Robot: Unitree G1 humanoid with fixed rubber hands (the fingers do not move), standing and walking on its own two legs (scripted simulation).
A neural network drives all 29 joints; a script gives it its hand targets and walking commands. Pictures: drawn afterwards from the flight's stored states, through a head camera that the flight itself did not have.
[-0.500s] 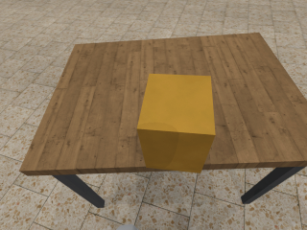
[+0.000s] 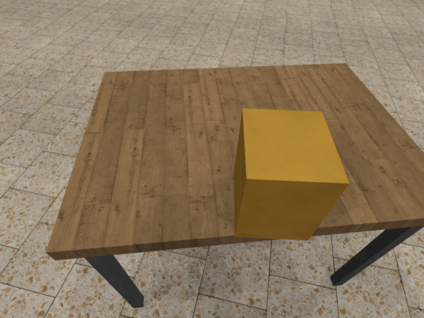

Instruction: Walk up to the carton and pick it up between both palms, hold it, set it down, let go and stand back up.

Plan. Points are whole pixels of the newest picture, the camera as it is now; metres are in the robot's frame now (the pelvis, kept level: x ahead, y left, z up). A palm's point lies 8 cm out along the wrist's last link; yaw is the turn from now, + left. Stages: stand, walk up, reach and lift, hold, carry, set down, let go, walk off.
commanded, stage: walk up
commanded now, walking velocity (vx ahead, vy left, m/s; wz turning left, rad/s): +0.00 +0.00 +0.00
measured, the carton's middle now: (276, 177) +0.39 -0.13 +0.04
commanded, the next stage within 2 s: none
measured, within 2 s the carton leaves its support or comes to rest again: neither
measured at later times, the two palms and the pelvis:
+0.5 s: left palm out of the picture +0.01 +0.22 -0.15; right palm out of the picture -0.04 -0.26 -0.11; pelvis +0.00 -0.02 +0.01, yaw -2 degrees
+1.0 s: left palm out of the picture +0.06 +0.10 -0.12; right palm out of the picture +0.00 -0.33 -0.15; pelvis +0.02 -0.12 +0.01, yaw +0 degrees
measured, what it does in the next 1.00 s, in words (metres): steps to the right: right foot, then right foot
